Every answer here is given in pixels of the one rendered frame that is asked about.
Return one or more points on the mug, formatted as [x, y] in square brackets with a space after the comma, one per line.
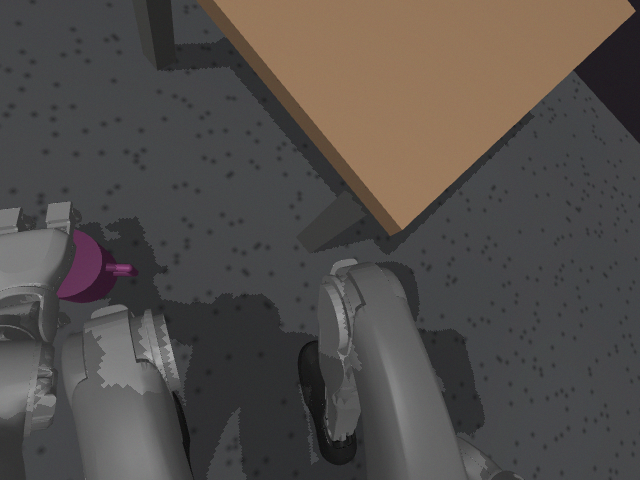
[93, 273]

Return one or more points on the coffee table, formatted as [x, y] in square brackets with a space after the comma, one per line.
[400, 96]

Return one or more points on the right robot foot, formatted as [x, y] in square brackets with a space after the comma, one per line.
[313, 389]

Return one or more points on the left robot foot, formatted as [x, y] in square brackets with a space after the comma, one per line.
[184, 428]

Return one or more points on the left robot arm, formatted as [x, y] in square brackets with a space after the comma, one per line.
[28, 381]

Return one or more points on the right robot hand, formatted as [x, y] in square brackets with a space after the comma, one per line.
[478, 465]

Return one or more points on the left robot hand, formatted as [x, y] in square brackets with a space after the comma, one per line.
[42, 257]

